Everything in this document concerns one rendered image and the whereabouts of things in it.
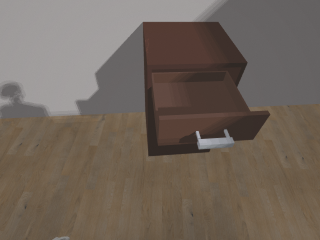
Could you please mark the cabinet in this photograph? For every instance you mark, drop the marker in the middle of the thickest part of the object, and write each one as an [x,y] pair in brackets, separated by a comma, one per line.
[184,47]

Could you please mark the handle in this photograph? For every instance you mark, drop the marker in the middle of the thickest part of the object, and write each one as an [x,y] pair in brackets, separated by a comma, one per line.
[214,143]

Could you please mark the drawer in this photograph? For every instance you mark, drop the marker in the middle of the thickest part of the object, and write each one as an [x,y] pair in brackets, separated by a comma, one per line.
[204,101]

